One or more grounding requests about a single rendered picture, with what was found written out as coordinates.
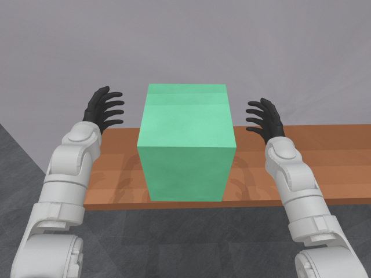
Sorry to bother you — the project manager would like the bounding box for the left robot hand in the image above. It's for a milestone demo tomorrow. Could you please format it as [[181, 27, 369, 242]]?
[[83, 86, 124, 135]]

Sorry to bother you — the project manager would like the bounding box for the robot left upper arm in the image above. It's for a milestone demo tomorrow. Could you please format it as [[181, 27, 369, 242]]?
[[14, 233, 83, 278]]

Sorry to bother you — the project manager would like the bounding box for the carton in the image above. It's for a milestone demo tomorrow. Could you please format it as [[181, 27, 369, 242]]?
[[137, 83, 237, 202]]

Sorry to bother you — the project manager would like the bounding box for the right robot hand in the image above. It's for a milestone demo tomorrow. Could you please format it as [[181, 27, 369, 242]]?
[[246, 98, 285, 145]]

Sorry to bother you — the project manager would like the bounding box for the table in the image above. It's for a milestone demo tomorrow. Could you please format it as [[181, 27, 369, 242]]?
[[83, 124, 371, 211]]

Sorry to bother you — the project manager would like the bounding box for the robot right forearm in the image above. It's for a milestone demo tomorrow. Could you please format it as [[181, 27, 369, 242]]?
[[265, 137, 368, 278]]

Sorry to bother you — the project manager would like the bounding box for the robot right upper arm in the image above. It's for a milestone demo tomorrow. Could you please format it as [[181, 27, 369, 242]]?
[[295, 246, 366, 278]]

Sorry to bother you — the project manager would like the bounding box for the robot left forearm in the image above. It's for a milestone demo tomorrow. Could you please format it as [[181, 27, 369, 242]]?
[[10, 121, 101, 278]]

